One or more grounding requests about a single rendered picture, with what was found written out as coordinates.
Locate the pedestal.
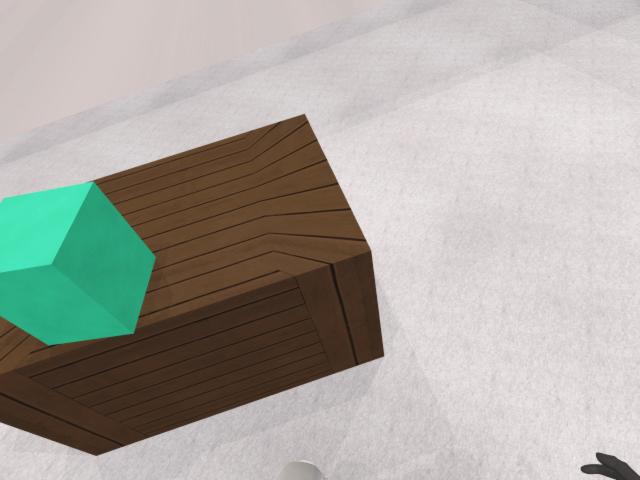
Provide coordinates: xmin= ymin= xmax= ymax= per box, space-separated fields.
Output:
xmin=0 ymin=114 xmax=384 ymax=456

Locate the right robot hand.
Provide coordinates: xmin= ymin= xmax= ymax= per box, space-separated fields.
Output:
xmin=581 ymin=452 xmax=640 ymax=480

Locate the carton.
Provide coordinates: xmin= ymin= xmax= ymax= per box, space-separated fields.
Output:
xmin=0 ymin=181 xmax=156 ymax=345

